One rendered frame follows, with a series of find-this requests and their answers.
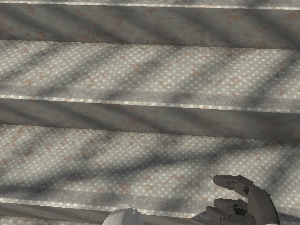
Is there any right robot hand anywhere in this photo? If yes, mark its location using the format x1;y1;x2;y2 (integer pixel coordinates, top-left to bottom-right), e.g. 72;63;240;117
205;174;282;225

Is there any robot left shin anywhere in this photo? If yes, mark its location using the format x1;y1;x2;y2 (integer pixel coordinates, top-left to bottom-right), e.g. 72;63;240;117
118;204;133;212

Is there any left robot thigh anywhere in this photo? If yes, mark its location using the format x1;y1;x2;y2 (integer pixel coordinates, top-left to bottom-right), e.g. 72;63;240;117
102;208;143;225

